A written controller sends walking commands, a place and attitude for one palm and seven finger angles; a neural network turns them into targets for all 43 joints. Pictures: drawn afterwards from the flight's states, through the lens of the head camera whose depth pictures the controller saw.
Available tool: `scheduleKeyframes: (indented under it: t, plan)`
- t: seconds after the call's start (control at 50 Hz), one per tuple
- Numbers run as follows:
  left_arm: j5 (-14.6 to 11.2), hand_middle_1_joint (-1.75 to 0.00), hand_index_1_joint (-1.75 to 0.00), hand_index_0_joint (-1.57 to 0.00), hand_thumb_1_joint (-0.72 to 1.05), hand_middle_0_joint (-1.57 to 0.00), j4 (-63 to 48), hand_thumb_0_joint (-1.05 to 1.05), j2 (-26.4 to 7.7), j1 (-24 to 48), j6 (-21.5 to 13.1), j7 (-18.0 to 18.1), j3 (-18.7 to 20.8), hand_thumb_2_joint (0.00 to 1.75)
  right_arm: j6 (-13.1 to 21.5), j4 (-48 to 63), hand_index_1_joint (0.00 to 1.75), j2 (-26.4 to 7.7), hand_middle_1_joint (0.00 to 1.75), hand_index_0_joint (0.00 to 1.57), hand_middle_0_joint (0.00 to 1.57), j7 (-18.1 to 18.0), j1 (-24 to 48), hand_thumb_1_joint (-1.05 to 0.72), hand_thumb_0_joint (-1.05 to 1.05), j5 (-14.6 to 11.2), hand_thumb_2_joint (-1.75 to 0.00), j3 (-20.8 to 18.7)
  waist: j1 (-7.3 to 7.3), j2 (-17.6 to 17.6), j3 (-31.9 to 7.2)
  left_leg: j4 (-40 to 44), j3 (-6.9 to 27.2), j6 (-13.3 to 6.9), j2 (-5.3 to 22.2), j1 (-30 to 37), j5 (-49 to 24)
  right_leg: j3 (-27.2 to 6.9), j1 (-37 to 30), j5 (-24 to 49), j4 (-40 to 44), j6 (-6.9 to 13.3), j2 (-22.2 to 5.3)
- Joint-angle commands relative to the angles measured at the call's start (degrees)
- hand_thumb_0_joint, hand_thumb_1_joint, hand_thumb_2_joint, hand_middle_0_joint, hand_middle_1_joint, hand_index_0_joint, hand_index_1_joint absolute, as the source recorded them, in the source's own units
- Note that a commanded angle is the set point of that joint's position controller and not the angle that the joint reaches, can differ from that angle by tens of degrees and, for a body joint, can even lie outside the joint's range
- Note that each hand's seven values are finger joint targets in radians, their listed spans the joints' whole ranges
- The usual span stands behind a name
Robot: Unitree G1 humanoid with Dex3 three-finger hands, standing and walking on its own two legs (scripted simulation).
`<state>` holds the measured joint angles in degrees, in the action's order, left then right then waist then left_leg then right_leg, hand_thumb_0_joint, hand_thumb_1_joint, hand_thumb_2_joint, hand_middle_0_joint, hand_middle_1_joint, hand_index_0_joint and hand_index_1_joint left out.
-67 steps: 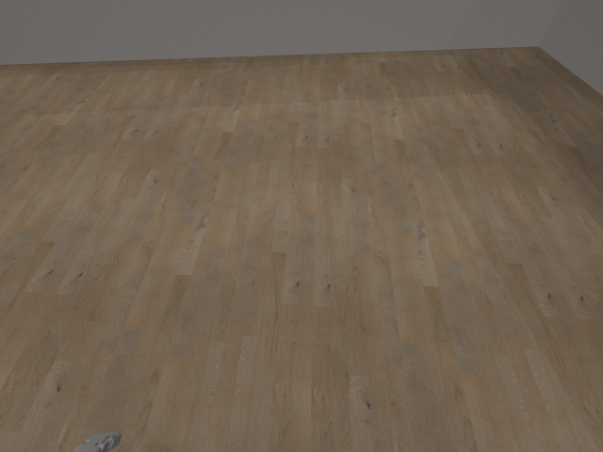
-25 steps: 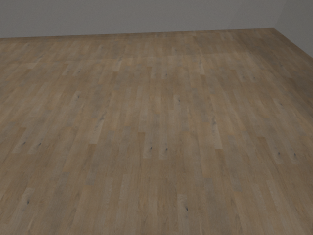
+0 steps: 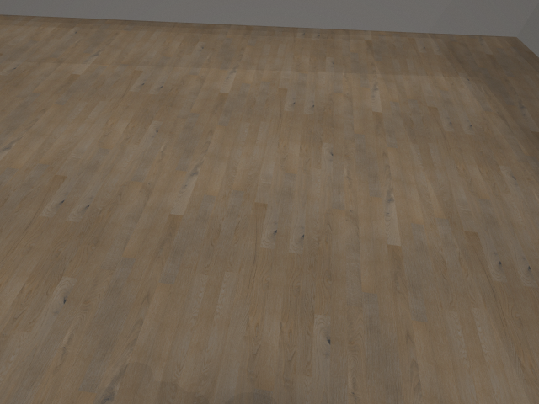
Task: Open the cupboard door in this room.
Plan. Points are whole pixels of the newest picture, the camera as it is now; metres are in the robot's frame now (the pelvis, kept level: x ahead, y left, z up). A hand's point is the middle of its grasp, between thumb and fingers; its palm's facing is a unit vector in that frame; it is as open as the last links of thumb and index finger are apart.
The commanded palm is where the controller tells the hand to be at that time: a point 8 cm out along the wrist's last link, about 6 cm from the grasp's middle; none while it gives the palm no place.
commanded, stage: turn or walk to find it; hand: left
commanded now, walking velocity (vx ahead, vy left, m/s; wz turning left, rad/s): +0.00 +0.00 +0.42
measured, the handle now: out of the picture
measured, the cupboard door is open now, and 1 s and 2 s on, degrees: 0 0 0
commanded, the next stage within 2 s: stand and wait in 1.98 s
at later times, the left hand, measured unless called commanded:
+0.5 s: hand out of the picture -0.04 +0.18 -0.16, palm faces +0.26 -0.93 -0.25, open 7.4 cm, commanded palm none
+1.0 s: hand out of the picture -0.07 +0.20 -0.15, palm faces +0.46 -0.85 -0.28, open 7.4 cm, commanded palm none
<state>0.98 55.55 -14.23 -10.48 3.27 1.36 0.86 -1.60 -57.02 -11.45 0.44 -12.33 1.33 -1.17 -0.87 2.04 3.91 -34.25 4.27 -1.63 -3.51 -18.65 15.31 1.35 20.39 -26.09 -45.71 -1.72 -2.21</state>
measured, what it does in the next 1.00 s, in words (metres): steps on the spot, turning left: right foot, then left foot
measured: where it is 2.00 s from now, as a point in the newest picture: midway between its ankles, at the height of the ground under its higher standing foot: outside the picture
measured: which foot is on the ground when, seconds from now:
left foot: down 0.00-0.22, up 0.24-0.56, down 0.58-0.98, up 1.00-1.00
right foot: up 0.00-0.20, down 0.22-0.58, up 0.60-0.96, down 0.98-1.00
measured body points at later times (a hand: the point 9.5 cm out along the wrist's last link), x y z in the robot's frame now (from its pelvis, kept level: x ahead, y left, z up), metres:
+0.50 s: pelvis -0.04 -0.02 +0.01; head -0.02 -0.01 +0.46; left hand -0.05 +0.23 -0.14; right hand +0.09 -0.28 -0.13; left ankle -0.08 +0.10 -0.69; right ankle -0.02 -0.14 -0.73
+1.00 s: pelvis -0.07 -0.02 +0.00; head -0.04 -0.03 +0.45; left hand -0.10 +0.25 -0.13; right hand +0.10 -0.22 -0.15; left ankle -0.09 +0.10 -0.72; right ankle -0.01 -0.12 -0.73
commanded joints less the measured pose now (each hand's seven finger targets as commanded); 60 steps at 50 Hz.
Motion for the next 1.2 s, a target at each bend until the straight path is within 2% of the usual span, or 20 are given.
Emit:
scheduleKeyframes:
  t: [0.0, 0.08, 0.16, 0.2, 0.22, 0.28, 0.44, 0.5, 0.52, 0.56, 0.58, 0.68, 0.8, 0.9, 0.92, 0.94, 0.96, 0.98, 1.06, 1.18]
  plan:
    - [-0.55, -0.3, -0.3, -0.2, 0.9, -0.2, -5.89, 0.0, -5.17, 0.88, -2.15, 0.71, 2.06, 0.9, 1.04, 4.1, 0.3, -13.49, 0.3, 0.2, 0.2, -1.82, -2.53, -0.9, 0.0, -0.06, -0.9, -3.73, -0.31, -10.77, -8.36, 12.38, 21.13, -10.9, 16.66, 10.7, -28.52, -2.93, 6.51, -4.67, -9.55, -0.49, 0.21]
    - [-0.96, -0.3, -0.3, -0.2, 0.9, -0.2, -6.33, 0.0, -3.18, -0.24, -2.19, 0.54, 2.12, 0.9, 0.55, 4.44, 0.3, -12.89, 0.3, 0.2, 0.2, -1.89, -3.39, -0.9, 0.0, 0.04, -0.9, -4.31, -0.6, -10.36, -9.45, 11.37, 20.48, -9.66, 14.33, 10.53, -29.02, -1.67, 1.3, -2.34, 0.87, -0.79, 2.07]
    - [-0.81, -0.3, -0.3, -0.2, 0.9, -0.2, -5.15, 0.0, -4.37, -7.06, -2.63, 0.83, 2.92, 0.9, -0.12, 5.99, 0.3, -11.35, 0.3, 0.2, 0.2, -1.21, -0.8, -0.9, 0.0, -0.51, -0.9, -4.71, 2.45, -7.72, -9.18, 7.96, 17.83, -4.1, 8.78, -1.44, -13.06, -1.06, -15.25, 11.27, 22.35, -0.46, 1.6]
    - [0.64, -0.3, -0.3, -0.2, 0.9, -0.2, -6.19, 0.0, -12.6, -6.73, -3.07, 1.23, 4.53, 0.9, -0.28, 8.57, 0.3, -5.94, 0.3, 0.2, 0.2, -0.73, 0.03, -0.9, 0.0, -0.61, -0.9, -4.22, 3.23, 14.69, -3.78, -14.59, -0.05, 3.4, -2.32, -19.4, 13.67, -24.88, -17.94, 8.04, 32.94, 9.15, -23.11]
    - [0.19, -0.3, -0.3, -0.2, 0.9, -0.2, -7.13, 0.0, -11.41, -5.28, -3.19, 1.41, 4.25, 0.9, -0.86, 8.24, 0.3, -9.05, 0.3, 0.2, 0.2, -0.47, 1.8, -0.9, 0.0, 0.09, -0.9, -5.1, 3.18, 9.45, -2.71, -23.82, 2.42, 2.8, 1.44, -15.38, 14.0, -22.4, -7.93, 7.01, 33.46, 10.98, -23.92]
    - [0.39, -0.3, -0.3, -0.2, 0.9, -0.2, -8.13, 0.0, -7.87, 1.41, -3.46, 1.15, 3.27, 0.9, -1.69, 5.32, 0.3, -7.2, 0.3, 0.2, 0.2, 0.5, -1.22, -0.9, 0.0, -0.07, -0.9, -5.01, -1.22, 6.3, 0.39, -34.52, -0.97, 3.59, 3.55, -12.81, 6.5, -9.85, -3.18, 13.38, 30.02, 9.56, -15.47]
    - [1.12, -0.3, -0.3, -0.2, 0.9, -0.2, -5.2, 0.0, -10.56, -6.73, -3.37, 0.9, 4.28, 0.9, -0.84, 6.94, 0.3, -5.26, 0.3, 0.2, 0.2, 0.62, 5.7, -0.9, 0.0, -0.89, -0.9, -3.3, 3.37, 9.12, -2.05, -12.13, -7.37, 4.33, 4.24, -5.79, 11.76, -4.48, -11.44, 32.45, 23.27, 10.82, -17.11]
    - [0.65, -0.3, -0.3, -0.2, 0.9, -0.2, -4.65, 0.0, -11.45, -6.27, -3.03, 0.76, 4.59, 0.9, -0.04, 5.68, 0.3, -5.98, 0.3, 0.2, 0.2, 0.28, 1.27, -0.9, 0.0, -0.93, -0.9, -3.07, 1.19, 8.42, -6.13, 2.96, -9.47, 3.69, 3.19, 3.28, 2.99, -0.37, -12.05, 37.68, 16.03, 6.9, -15.42]
    - [0.17, -0.3, -0.3, -0.2, 0.9, -0.2, -4.78, 0.0, -10.65, -5.81, -2.7, 0.6, 4.4, 0.9, 0.34, 5.07, 0.3, -7.73, 0.3, 0.2, 0.2, 0.28, -0.87, -0.9, 0.0, -0.82, -0.9, -3.29, -0.1, 5.06, -7.45, 10.1, -8.25, 2.97, 4.39, 9.94, -4.66, 2.38, -8.49, 33.96, 11.21, 4.1, -13.91]
    - [0.02, -0.3, -0.3, -0.2, 0.9, -0.2, -8.05, 0.0, -4.24, -5.34, -2.09, 0.04, 2.96, 0.9, 0.86, 5.14, 0.3, -17.05, 0.3, 0.2, 0.2, -0.09, -4.77, -0.9, 0.0, -0.48, -0.9, -5.29, -1.45, -19.11, -8.61, 13.61, 16.65, -8.11, 26.26, 20.64, -39.47, 6.15, 12.17, -10.35, -9.56, -2.5, -3.44]
    - [0.32, -0.3, -0.3, -0.2, 0.9, -0.2, -8.09, 0.0, -5.25, -0.97, -1.21, 0.6, 2.7, 0.9, 1.04, 3.62, 0.3, -16.27, 0.3, 0.2, 0.2, -0.81, -7.2, -0.9, 0.0, -0.4, -0.9, -5.37, -3.64, -15.19, -9.21, 13.94, 16.09, -10.1, 25.67, 17.06, -37.12, 1.0, 11.2, -10.2, -15.61, -2.04, -3.6]
    - [-0.15, -0.3, -0.3, -0.2, 0.9, -0.2, -5.19, 0.0, -4.28, -2.12, -1.33, -0.48, 3.26, 0.9, 1.35, 5.55, 0.3, -11.76, 0.3, 0.2, 0.2, -1.66, 1.21, -0.9, 0.0, -0.23, -0.9, -3.84, 0.13, -11.04, -5.45, 13.43, 6.77, -7.85, 16.76, 11.61, -29.98, 0.19, 8.81, 0.55, -14.94, -2.63, -3.21]
    - [-0.42, -0.3, -0.3, -0.2, 0.9, -0.2, -6.27, 0.0, -3.04, -0.71, -1.26, -0.24, 3.13, 0.9, 0.75, 5.51, 0.3, -12.18, 0.3, 0.2, 0.2, -1.47, -0.19, -0.9, 0.0, -0.01, -0.9, -4.37, -0.79, -9.64, -4.83, 14.55, 11.28, -8.77, 16.7, 9.94, -23.44, 0.28, 4.37, 0.72, -4.16, -2.46, -1.19]
    - [-0.55, -0.3, -0.3, -0.2, 0.9, -0.2, -5.71, 0.0, -2.98, -6.06, -2.08, 0.22, 3.31, 0.9, 0.06, 6.7, 0.3, -11.92, 0.3, 0.2, 0.2, -0.98, 2.41, -0.9, 0.0, 0.0, -0.9, -4.9, 1.81, -9.2, -5.17, 11.22, 13.39, -6.67, 14.02, 2.49, -16.94, 1.34, -8.09, 8.11, 12.71, -1.61, 0.77]
    - [-0.4, -0.3, -0.3, -0.2, 0.9, -0.2, -5.46, 0.0, -3.65, -7.77, -2.58, 0.4, 3.55, 0.9, 0.03, 6.9, 0.3, -11.1, 0.3, 0.2, 0.2, -0.79, 2.47, -0.9, 0.0, -0.34, -0.9, -4.77, 2.81, -6.73, -5.3, 8.01, 12.11, -4.55, 11.82, -1.58, -12.72, 1.0, -13.69, 13.24, 20.45, -1.5, -0.29]
    - [0.27, -0.3, -0.3, -0.2, 0.9, -0.2, -5.64, 0.0, -7.24, -8.17, -3.3, 0.75, 4.16, 0.9, 0.07, 7.19, 0.3, -8.13, 0.3, 0.2, 0.2, -0.42, 1.21, -0.9, 0.0, -0.86, -0.9, -4.52, 2.89, 1.99, -5.66, 0.07, 7.81, -1.21, 6.98, -8.74, -4.41, -7.03, -19.66, 12.93, 27.18, 0.71, -8.14]
    - [0.92, -0.3, -0.3, -0.2, 0.9, -0.2, -6.35, 0.0, -11.99, -8.23, -3.65, 0.97, 5.11, 0.9, 0.14, 9.0, 0.3, -4.81, 0.3, 0.2, 0.2, -0.28, 1.01, -0.9, 0.0, -0.78, -0.9, -3.87, 3.12, 16.7, -4.31, -13.57, -1.92, 2.67, -1.0, -16.37, 13.98, -21.77, -19.55, 17.7, 30.9, 7.43, -22.57]
    - [0.27, -0.3, -0.3, -0.2, 0.9, -0.2, -7.15, 0.0, -11.71, -7.72, -3.5, 0.94, 5.03, 0.9, -0.71, 8.44, 0.3, -8.43, 0.3, 0.2, 0.2, -0.34, 1.74, -0.9, 0.0, -0.04, -0.9, -4.96, 3.87, 12.96, -4.93, -23.81, 0.78, 2.45, 1.63, -13.08, 16.16, -20.55, -11.07, 12.2, 32.45, 10.61, -24.56]
    - [0.46, -0.3, -0.3, -0.2, 0.9, -0.2, -9.07, 0.0, -6.55, 1.7, -3.53, 0.92, 3.65, 0.9, -1.77, 4.78, 0.3, -6.49, 0.3, 0.2, 0.2, 0.85, -1.5, -0.9, 0.0, 0.16, -0.9, -4.84, -1.14, 7.31, -0.13, -34.97, -1.97, 3.79, 4.55, -11.65, 5.62, -6.19, -4.07, 11.18, 30.99, 8.07, -15.1]
    - [0.91, -0.3, -0.3, -0.2, 0.9, -0.2, -5.96, 0.0, -9.07, -5.17, -3.46, 0.92, 4.4, 0.9, -1.4, 5.71, 0.3, -4.85, 0.3, 0.2, 0.2, 0.73, 3.86, -0.9, 0.0, -0.44, -0.9, -3.64, 2.87, 7.41, -2.21, -18.31, -6.55, 4.99, 5.38, -8.12, 10.87, -2.13, -11.76, 25.84, 26.39, 10.21, -17.4]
